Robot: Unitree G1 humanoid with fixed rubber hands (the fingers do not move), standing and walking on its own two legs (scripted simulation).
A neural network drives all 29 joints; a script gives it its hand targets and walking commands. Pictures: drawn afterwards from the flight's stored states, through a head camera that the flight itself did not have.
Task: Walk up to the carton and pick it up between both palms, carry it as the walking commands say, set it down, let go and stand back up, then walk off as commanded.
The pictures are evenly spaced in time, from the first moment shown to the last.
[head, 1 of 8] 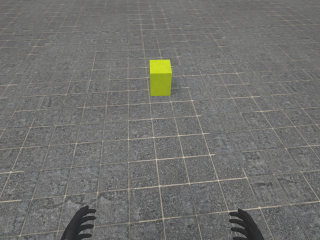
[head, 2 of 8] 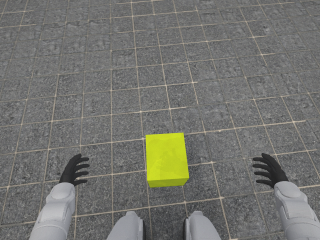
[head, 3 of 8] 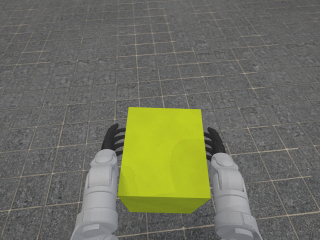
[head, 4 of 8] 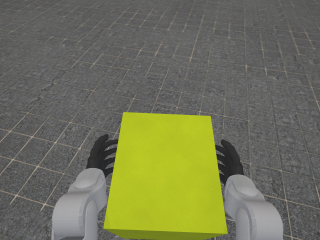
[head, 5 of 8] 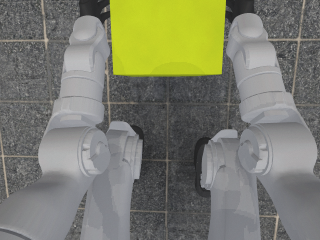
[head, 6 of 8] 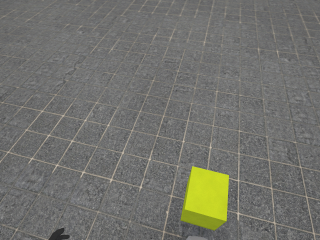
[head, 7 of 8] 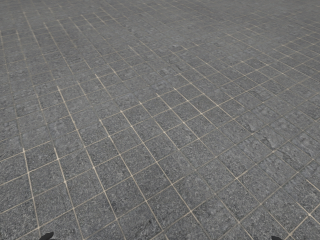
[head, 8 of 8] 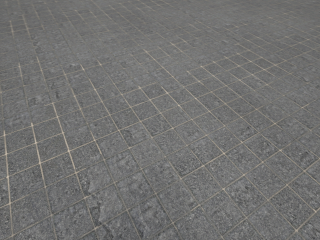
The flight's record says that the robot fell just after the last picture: no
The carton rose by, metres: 0.67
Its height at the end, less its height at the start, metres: +0.00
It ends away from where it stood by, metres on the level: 2.14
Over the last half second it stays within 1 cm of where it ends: yes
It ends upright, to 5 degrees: yes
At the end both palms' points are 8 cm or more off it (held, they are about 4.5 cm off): yes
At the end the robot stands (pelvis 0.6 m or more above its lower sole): yes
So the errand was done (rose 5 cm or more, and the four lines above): yes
